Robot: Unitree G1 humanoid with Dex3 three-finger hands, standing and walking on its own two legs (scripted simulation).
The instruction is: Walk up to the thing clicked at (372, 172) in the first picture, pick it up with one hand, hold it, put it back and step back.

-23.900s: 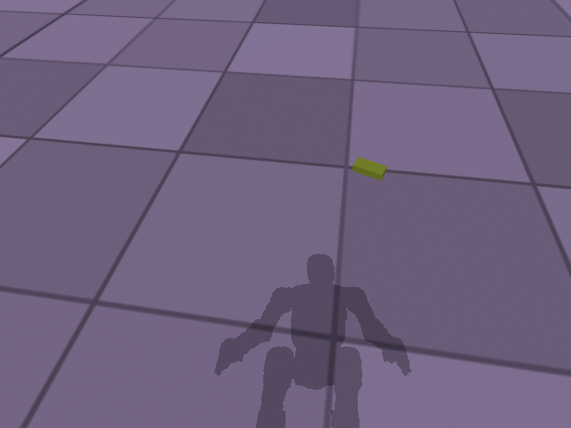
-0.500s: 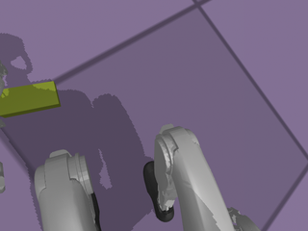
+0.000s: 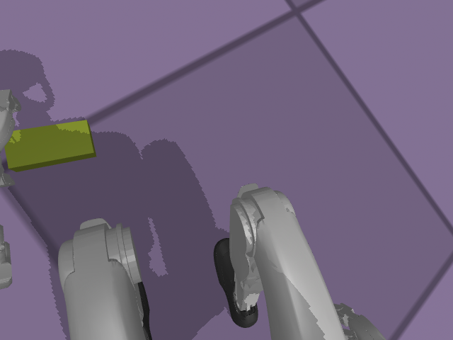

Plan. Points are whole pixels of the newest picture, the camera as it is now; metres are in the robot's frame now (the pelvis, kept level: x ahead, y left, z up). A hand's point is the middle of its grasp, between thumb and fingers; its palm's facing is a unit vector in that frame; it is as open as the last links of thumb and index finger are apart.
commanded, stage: approach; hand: left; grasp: from above
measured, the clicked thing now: (52, 145) +0.50 +0.26 -0.31
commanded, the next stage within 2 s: close in in 0.78 s
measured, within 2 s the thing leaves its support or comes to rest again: neither
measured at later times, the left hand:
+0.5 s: hand (42, 115) +0.51 +0.24 -0.18, palm faces -0.39 -0.04 -0.92, open 14.0 cm
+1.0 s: hand (13, 137) +0.48 +0.29 -0.19, palm faces -0.47 -0.06 -0.88, open 14.1 cm
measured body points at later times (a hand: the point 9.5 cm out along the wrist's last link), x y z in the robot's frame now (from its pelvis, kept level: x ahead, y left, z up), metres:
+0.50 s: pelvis +0.00 +0.00 +0.00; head +0.26 +0.08 +0.36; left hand +0.53 +0.24 -0.13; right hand +0.03 -0.27 -0.09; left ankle +0.07 +0.12 -0.29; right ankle +0.11 -0.12 -0.29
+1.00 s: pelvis +0.00 +0.00 -0.01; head +0.25 +0.09 +0.36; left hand +0.50 +0.29 -0.14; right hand +0.04 -0.27 -0.09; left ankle +0.07 +0.12 -0.29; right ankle +0.11 -0.12 -0.29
